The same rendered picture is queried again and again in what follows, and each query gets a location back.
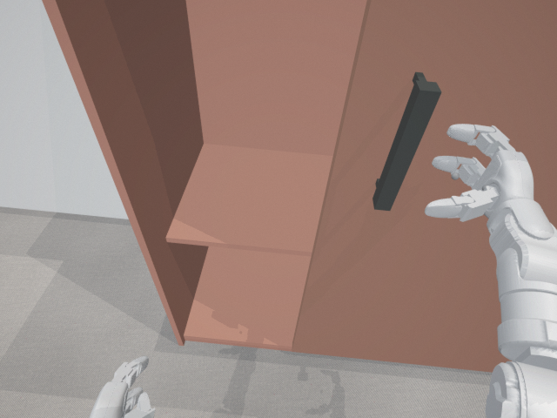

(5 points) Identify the robot left hand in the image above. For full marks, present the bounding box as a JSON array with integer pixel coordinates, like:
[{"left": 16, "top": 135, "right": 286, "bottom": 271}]
[{"left": 90, "top": 356, "right": 155, "bottom": 418}]

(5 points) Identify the wardrobe door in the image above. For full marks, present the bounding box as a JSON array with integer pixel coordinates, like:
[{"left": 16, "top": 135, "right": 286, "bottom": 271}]
[{"left": 292, "top": 0, "right": 557, "bottom": 373}]

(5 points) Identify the handle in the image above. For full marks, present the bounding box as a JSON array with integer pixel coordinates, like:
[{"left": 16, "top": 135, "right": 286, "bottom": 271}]
[{"left": 372, "top": 72, "right": 441, "bottom": 211}]

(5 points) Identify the right robot upper arm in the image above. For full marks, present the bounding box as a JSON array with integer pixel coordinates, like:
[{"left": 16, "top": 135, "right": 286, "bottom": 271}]
[{"left": 486, "top": 361, "right": 557, "bottom": 418}]

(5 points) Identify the right robot forearm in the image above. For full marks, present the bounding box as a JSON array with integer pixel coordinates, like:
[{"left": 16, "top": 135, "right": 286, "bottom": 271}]
[{"left": 487, "top": 199, "right": 557, "bottom": 371}]

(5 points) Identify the robot right hand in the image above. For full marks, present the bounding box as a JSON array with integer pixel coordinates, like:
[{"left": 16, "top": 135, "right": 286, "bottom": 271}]
[{"left": 425, "top": 124, "right": 534, "bottom": 222}]

